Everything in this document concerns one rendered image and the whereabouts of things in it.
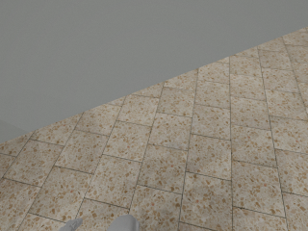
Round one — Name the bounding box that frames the robot left hand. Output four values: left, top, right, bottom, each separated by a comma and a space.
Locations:
59, 218, 83, 231

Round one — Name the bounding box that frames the robot left thigh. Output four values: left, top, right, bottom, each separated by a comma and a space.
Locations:
106, 215, 140, 231

